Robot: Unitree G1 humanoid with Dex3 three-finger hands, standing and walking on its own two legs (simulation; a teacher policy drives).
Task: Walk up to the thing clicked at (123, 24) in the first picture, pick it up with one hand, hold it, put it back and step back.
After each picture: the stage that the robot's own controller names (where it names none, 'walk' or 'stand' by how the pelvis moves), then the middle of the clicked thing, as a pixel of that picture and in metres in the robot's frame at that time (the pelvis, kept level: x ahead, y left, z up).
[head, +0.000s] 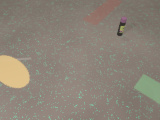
stand; (121, 26) +1.64 -0.52 -0.66
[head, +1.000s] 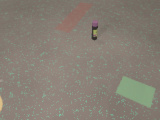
walk; (94, 30) +1.59 -0.07 -0.63
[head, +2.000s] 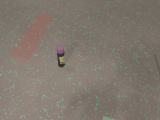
walk; (60, 56) +1.05 +0.22 -0.64
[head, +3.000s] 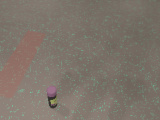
walk; (52, 97) +0.61 +0.19 -0.63
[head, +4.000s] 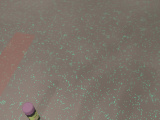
stand; (31, 113) +0.43 +0.34 -0.61
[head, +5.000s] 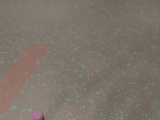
stand; out of the picture +0.45 +0.30 -0.65
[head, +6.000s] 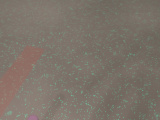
stand; out of the picture +0.42 +0.32 -0.66
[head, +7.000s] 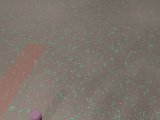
stand; out of the picture +0.45 +0.31 -0.66
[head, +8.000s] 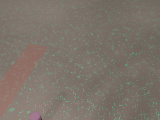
stand; out of the picture +0.44 +0.32 -0.66
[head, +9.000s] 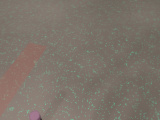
stand; out of the picture +0.44 +0.32 -0.66
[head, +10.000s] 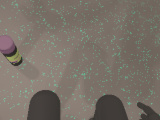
go down; (11, 52) +0.49 +0.34 -0.36
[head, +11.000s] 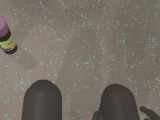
go down; (3, 37) +0.50 +0.35 -0.26
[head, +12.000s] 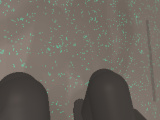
close in; out of the picture +0.47 +0.39 -0.17
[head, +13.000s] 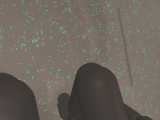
close; out of the picture +0.46 +0.41 -0.16
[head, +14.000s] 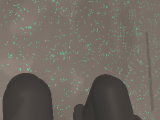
lift; out of the picture +0.38 +0.34 -0.12
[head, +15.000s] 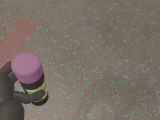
hold; (34, 83) +0.33 +0.16 +0.03
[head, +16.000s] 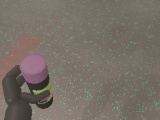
hold; (39, 85) +0.33 +0.15 +0.02
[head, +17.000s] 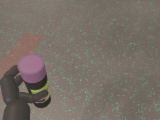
hold; (37, 85) +0.34 +0.16 +0.02
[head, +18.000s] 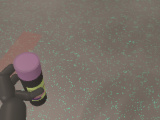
crouch; (33, 83) +0.35 +0.18 +0.01
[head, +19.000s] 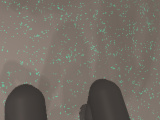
crouch; out of the picture +0.48 +0.33 -0.04
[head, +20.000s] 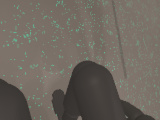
lower; out of the picture +0.45 +0.38 -0.16
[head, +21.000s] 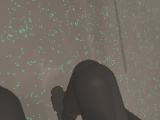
lower; out of the picture +0.46 +0.39 -0.17
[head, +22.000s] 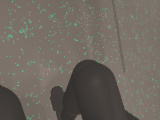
lower; out of the picture +0.46 +0.39 -0.17
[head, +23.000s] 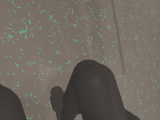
lower; out of the picture +0.45 +0.39 -0.17
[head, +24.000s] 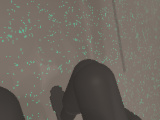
open; out of the picture +0.47 +0.39 -0.18
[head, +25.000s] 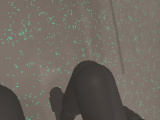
withdraw; out of the picture +0.46 +0.39 -0.18
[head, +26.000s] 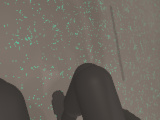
withdraw; out of the picture +0.47 +0.38 -0.19
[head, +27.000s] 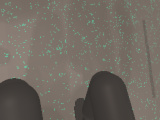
stand; out of the picture +0.49 +0.35 -0.21
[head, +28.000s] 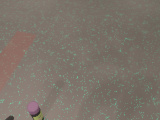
stand; (36, 113) +0.46 +0.27 -0.57
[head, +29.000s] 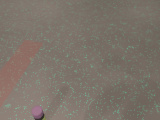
stand; (40, 117) +0.47 +0.28 -0.60
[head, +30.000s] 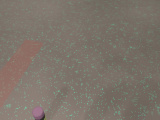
stand; (40, 118) +0.46 +0.28 -0.60
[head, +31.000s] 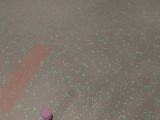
stand; (48, 119) +0.47 +0.26 -0.65
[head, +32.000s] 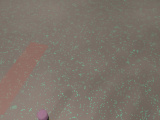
stand; out of the picture +0.45 +0.28 -0.66
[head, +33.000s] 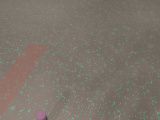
walk; out of the picture +0.45 +0.28 -0.66
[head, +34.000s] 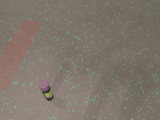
walk; (46, 91) +0.56 +0.30 -0.63
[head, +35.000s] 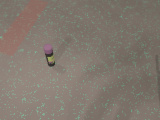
walk; (49, 56) +0.88 +0.27 -0.63
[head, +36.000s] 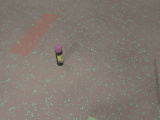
stand; (59, 55) +1.10 +0.26 -0.64
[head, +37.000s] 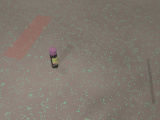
stand; (53, 58) +1.08 +0.28 -0.66
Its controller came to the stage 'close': yes
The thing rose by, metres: 0.66
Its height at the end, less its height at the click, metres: +0.00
